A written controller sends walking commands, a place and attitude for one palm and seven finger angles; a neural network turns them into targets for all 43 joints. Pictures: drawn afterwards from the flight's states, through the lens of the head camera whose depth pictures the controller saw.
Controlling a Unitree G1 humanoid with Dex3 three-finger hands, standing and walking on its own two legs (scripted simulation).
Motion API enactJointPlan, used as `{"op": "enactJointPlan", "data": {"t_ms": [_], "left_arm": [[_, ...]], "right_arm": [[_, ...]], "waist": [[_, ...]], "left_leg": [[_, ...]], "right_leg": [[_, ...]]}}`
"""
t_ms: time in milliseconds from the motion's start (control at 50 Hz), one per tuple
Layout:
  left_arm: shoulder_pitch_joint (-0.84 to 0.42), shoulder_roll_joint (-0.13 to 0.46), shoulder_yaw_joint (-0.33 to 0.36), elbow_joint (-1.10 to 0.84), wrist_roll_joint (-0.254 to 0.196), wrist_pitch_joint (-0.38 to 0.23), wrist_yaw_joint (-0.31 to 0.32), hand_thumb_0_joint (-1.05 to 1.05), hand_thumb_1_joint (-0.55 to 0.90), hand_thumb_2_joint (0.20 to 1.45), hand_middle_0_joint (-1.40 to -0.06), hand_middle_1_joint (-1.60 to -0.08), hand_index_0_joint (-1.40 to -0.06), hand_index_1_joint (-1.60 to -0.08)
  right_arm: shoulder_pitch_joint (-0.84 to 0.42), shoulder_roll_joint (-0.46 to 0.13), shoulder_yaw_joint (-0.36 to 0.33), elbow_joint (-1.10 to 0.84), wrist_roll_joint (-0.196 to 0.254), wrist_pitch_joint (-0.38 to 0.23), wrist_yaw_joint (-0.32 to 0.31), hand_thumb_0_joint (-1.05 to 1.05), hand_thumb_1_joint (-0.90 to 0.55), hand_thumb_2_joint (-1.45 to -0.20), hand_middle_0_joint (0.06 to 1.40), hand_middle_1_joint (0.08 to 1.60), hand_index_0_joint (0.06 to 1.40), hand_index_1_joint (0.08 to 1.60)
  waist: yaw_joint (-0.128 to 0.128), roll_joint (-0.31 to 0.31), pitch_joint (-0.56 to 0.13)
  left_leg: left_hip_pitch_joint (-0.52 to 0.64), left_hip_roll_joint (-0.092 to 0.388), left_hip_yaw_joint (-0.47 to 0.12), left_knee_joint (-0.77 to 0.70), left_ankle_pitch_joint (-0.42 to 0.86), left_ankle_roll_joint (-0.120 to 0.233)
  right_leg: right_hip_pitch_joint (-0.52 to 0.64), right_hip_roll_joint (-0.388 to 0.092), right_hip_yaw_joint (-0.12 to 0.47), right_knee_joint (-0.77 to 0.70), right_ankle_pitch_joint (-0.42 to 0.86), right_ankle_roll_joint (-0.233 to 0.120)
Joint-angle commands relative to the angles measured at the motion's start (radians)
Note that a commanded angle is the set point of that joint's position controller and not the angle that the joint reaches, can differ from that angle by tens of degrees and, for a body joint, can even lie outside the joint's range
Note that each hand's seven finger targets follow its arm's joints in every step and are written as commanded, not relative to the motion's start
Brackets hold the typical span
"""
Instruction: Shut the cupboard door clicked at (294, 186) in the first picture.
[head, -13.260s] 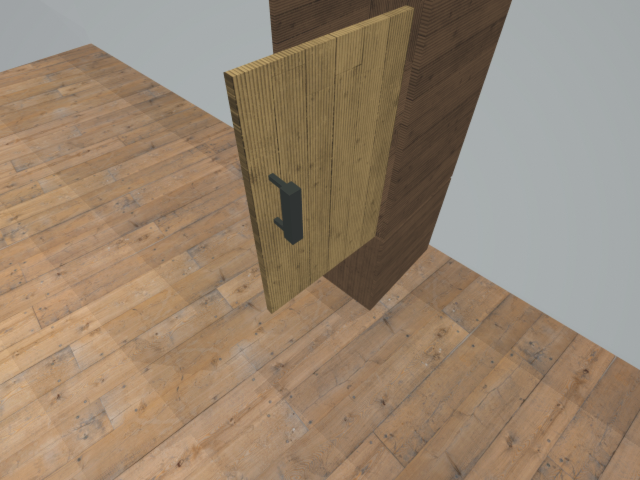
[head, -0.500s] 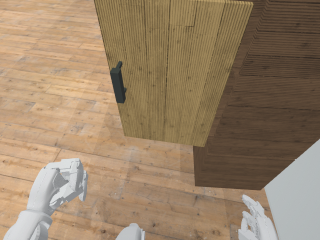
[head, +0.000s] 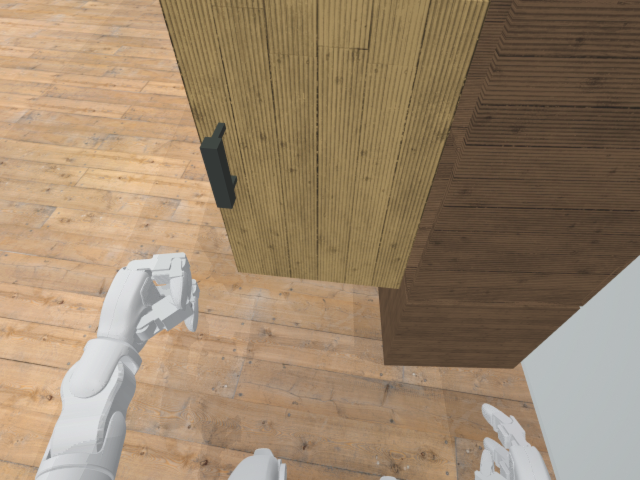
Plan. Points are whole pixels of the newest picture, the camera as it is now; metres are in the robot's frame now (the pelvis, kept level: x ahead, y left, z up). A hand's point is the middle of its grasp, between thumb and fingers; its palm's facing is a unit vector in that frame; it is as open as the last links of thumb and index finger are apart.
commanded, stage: bring the fist close to the handle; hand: left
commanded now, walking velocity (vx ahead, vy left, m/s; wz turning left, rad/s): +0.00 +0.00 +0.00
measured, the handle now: (223, 165) +0.55 +0.17 +0.07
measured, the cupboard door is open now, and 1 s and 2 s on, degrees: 85 85 73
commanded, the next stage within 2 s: push the door shut along its arc in 1.00 s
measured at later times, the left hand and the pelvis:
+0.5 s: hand (225, 232) +0.41 +0.14 +0.08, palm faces -0.10 -0.99 -0.04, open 3.1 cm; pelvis +0.00 -0.01 +0.00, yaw -1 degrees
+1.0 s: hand (236, 213) +0.45 +0.13 +0.07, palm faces -0.06 -1.00 -0.03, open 3.1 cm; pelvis +0.00 -0.01 -0.01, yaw -2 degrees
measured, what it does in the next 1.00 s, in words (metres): stands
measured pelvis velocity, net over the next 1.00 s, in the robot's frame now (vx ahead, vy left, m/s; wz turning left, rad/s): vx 0.00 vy -0.01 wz -0.04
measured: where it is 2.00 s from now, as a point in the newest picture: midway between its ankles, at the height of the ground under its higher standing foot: outside the picture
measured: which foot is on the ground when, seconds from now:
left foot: down 0.00-1.00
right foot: down 0.00-1.00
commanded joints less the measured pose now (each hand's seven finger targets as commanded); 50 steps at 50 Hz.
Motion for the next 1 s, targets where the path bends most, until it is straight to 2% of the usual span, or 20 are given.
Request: {"op": "enactJointPlan", "data": {"t_ms": [0, 20, 40, 80, 120, 220, 340, 360, 420, 460, 500, 540, 580, 620, 680, 780, 820, 840, 880, 980], "left_arm": [[-0.265, 0.141, 0.084, -0.121, -0.005, -0.081, 0.022, 0.000, 0.900, 0.900, -1.300, -1.500, -1.300, -1.500], [-0.301, 0.154, 0.090, -0.099, 0.000, -0.087, 0.022, 0.000, 0.900, 0.900, -1.300, -1.500, -1.300, -1.500], [-0.317, 0.124, 0.059, -0.102, 0.004, -0.092, 0.021, 0.000, 0.900, 0.900, -1.300, -1.500, -1.300, -1.500], [-0.378, 0.118, 0.047, -0.065, 0.013, -0.101, 0.026, 0.000, 0.900, 0.900, -1.300, -1.500, -1.300, -1.500], [-0.426, 0.151, 0.077, -0.032, 0.018, -0.109, 0.032, 0.000, 0.900, 0.900, -1.300, -1.500, -1.300, -1.500], [-0.558, 0.153, 0.074, 0.039, 0.034, -0.128, 0.050, 0.000, 0.900, 0.900, -1.300, -1.500, -1.300, -1.500], [-0.683, 0.150, 0.075, 0.187, 0.054, -0.143, 0.070, 0.000, 0.900, 0.900, -1.300, -1.500, -1.300, -1.500], [-0.728, 0.167, 0.089, 0.210, 0.056, -0.147, 0.071, 0.000, 0.900, 0.900, -1.300, -1.500, -1.300, -1.500], [-0.818, 0.198, 0.110, 0.289, 0.072, -0.157, 0.077, 0.000, 0.900, 0.900, -1.300, -1.500, -1.300, -1.500], [-0.892, 0.187, 0.099, 0.350, 0.075, -0.162, 0.073, 0.000, 0.900, 0.900, -1.300, -1.500, -1.300, -1.500], [-0.962, 0.217, 0.122, 0.402, 0.081, -0.176, 0.073, 0.000, 0.900, 0.900, -1.300, -1.500, -1.300, -1.500], [-1.030, 0.198, 0.103, 0.452, 0.089, -0.184, 0.071, 0.000, 0.900, 0.900, -1.300, -1.500, -1.300, -1.500], [-1.095, 0.217, 0.113, 0.535, 0.100, -0.192, 0.071, 0.000, 0.900, 0.900, -1.300, -1.500, -1.300, -1.500], [-1.073, 0.233, 0.140, 0.548, 0.105, -0.206, 0.067, 0.000, 0.900, 0.900, -1.300, -1.500, -1.300, -1.500], [-1.001, 0.244, 0.163, 0.569, 0.105, -0.202, 0.063, 0.000, 0.900, 0.900, -1.300, -1.500, -1.300, -1.500], [-1.013, 0.247, 0.171, 0.504, 0.104, -0.212, 0.078, 0.000, 0.900, 0.900, -1.300, -1.500, -1.300, -1.500], [-1.009, 0.287, 0.200, 0.473, 0.106, -0.224, 0.087, 0.000, 0.900, 0.900, -1.300, -1.500, -1.300, -1.500], [-1.016, 0.258, 0.173, 0.485, 0.107, -0.223, 0.089, 0.000, 0.900, 0.900, -1.300, -1.500, -1.300, -1.500], [-1.063, 0.281, 0.185, 0.496, 0.110, -0.232, 0.093, 0.000, 0.900, 0.900, -1.300, -1.500, -1.300, -1.500], [-1.086, 0.280, 0.171, 0.515, 0.111, -0.246, 0.069, 0.000, 0.900, 0.900, -1.300, -1.500, -1.300, -1.500]], "right_arm": [[-0.034, -0.134, -0.067, -0.132, 0.005, -0.036, 0.003, 0.000, -0.900, -0.900, 0.200, 0.300, 0.200, 0.300], [-0.026, -0.138, -0.069, -0.122, 0.002, -0.029, 0.003, 0.000, -0.900, -0.900, 0.200, 0.300, 0.200, 0.300], [-0.028, -0.132, -0.071, -0.124, 0.004, -0.027, 0.007, 0.000, -0.900, -0.900, 0.200, 0.300, 0.200, 0.300], [-0.019, -0.134, -0.073, -0.113, 0.005, -0.019, 0.010, 0.000, -0.900, -0.900, 0.200, 0.300, 0.200, 0.300], [-0.009, -0.142, -0.077, -0.099, 0.001, -0.011, 0.011, 0.000, -0.900, -0.900, 0.200, 0.300, 0.200, 0.300], [0.012, -0.144, -0.082, -0.075, 0.000, 0.014, 0.017, 0.000, -0.900, -0.900, 0.200, 0.300, 0.200, 0.300], [0.034, -0.141, -0.088, -0.051, -0.002, 0.045, 0.027, 0.000, -0.900, -0.900, 0.200, 0.300, 0.200, 0.300], [0.039, -0.145, -0.087, -0.047, -0.002, 0.050, 0.028, 0.000, -0.900, -0.900, 0.200, 0.300, 0.200, 0.300], [0.058, -0.149, -0.089, -0.031, -0.006, 0.067, 0.031, 0.000, -0.900, -0.900, 0.200, 0.300, 0.200, 0.300], [0.064, -0.145, -0.089, -0.025, -0.004, 0.077, 0.032, 0.000, -0.900, -0.900, 0.200, 0.300, 0.200, 0.300], [0.076, -0.148, -0.090, -0.015, -0.006, 0.086, 0.034, 0.000, -0.900, -0.900, 0.200, 0.300, 0.200, 0.300], [0.086, -0.144, -0.090, -0.005, -0.010, 0.093, 0.036, 0.000, -0.900, -0.900, 0.200, 0.300, 0.200, 0.300], [0.106, -0.148, -0.092, 0.010, -0.011, 0.103, 0.037, 0.000, -0.900, -0.900, 0.200, 0.300, 0.200, 0.300], [0.122, -0.156, -0.098, 0.002, -0.015, 0.108, 0.043, 0.000, -0.900, -0.900, 0.200, 0.300, 0.200, 0.300], [0.134, -0.153, -0.100, -0.014, -0.017, 0.129, 0.052, 0.000, -0.900, -0.900, 0.200, 0.300, 0.200, 0.300], [0.142, -0.149, -0.104, -0.030, -0.016, 0.152, 0.056, 0.000, -0.900, -0.900, 0.200, 0.300, 0.200, 0.300], [0.149, -0.157, -0.106, -0.033, -0.015, 0.156, 0.052, 0.000, -0.900, -0.900, 0.200, 0.300, 0.200, 0.300], [0.143, -0.148, -0.103, -0.029, -0.013, 0.159, 0.051, 0.000, -0.900, -0.900, 0.200, 0.300, 0.200, 0.300], [0.146, -0.147, -0.102, -0.014, -0.015, 0.160, 0.046, 0.000, -0.900, -0.900, 0.200, 0.300, 0.200, 0.300], [0.145, -0.147, -0.100, -0.003, -0.013, 0.156, 0.039, 0.000, -0.900, -0.900, 0.200, 0.300, 0.200, 0.300]], "waist": [[0.004, -0.025, -0.223], [0.004, -0.036, -0.225], [0.001, -0.003, -0.237], [-0.010, -0.012, -0.242], [-0.007, -0.015, -0.260], [-0.015, -0.004, -0.307], [-0.030, -0.016, -0.302], [-0.034, -0.036, -0.307], [-0.040, -0.017, -0.316], [-0.057, -0.037, -0.313], [-0.059, -0.028, -0.325], [-0.072, 0.006, -0.338], [-0.089, -0.023, -0.326], [-0.061, 0.012, -0.391], [-0.044, -0.012, -0.419], [-0.050, -0.033, -0.412], [-0.046, -0.034, -0.419], [-0.060, -0.036, -0.389], [-0.069, -0.048, -0.369], [-0.075, -0.007, -0.385]], "left_leg": [[0.260, -0.026, -0.034, -0.142, 0.136, 0.020], [0.266, -0.025, -0.037, -0.137, 0.157, 0.021], [0.275, -0.028, -0.030, -0.138, 0.161, 0.021], [0.292, -0.024, -0.033, -0.139, 0.170, 0.020], [0.291, -0.024, -0.032, -0.130, 0.180, 0.021], [0.323, -0.023, -0.031, -0.125, 0.227, 0.019], [0.313, -0.024, -0.025, -0.120, 0.216, 0.018], [0.304, -0.023, -0.027, -0.119, 0.215, 0.018], [0.293, -0.025, -0.026, -0.105, 0.212, 0.020], [0.270, -0.025, -0.022, -0.098, 0.191, 0.022], [0.259, -0.025, -0.024, -0.092, 0.180, 0.021], [0.265, -0.026, -0.025, -0.076, 0.189, 0.023], [0.233, -0.023, -0.026, -0.065, 0.166, 0.025], [0.261, -0.025, -0.029, -0.061, 0.201, 0.023], [0.247, -0.026, -0.019, -0.061, 0.240, 0.024], [0.231, -0.027, -0.007, -0.068, 0.218, 0.029], [0.233, -0.028, -0.009, -0.067, 0.222, 0.031], [0.229, -0.027, -0.005, -0.072, 0.208, 0.033], [0.201, -0.028, -0.002, -0.071, 0.171, 0.034], [0.236, -0.025, -0.010, -0.069, 0.172, 0.031]], "right_leg": [[-0.012, 0.017, 0.029, -0.172, 0.240, -0.002], [-0.004, 0.019, 0.029, -0.165, 0.267, -0.006], [-0.001, 0.016, 0.030, -0.167, 0.276, -0.005], [-0.018, 0.018, 0.025, -0.163, 0.283, -0.005], [-0.015, 0.018, 0.033, -0.160, 0.297, -0.005], [-0.007, 0.017, 0.034, -0.150, 0.350, -0.007], [-0.025, 0.019, 0.037, -0.156, 0.354, -0.005], [-0.026, 0.019, 0.038, -0.153, 0.357, -0.004], [-0.037, 0.021, 0.045, -0.147, 0.357, -0.005], [-0.052, 0.020, 0.051, -0.150, 0.345, -0.001], [-0.064, 0.021, 0.053, -0.144, 0.329, -0.003], [-0.083, 0.023, 0.055, -0.136, 0.340, -0.004], [-0.111, 0.025, 0.059, -0.134, 0.315, -0.001], [-0.102, 0.027, 0.055, -0.116, 0.331, -0.010], [-0.061, 0.030, 0.055, -0.109, 0.381, -0.007], [-0.036, 0.035, 0.060, -0.122, 0.383, 0.001], [-0.021, 0.038, 0.065, -0.120, 0.391, 0.000], [-0.033, 0.037, 0.065, -0.130, 0.386, 0.003], [-0.028, 0.036, 0.075, -0.140, 0.361, 0.007], [-0.052, 0.035, 0.073, -0.139, 0.347, 0.002]]}}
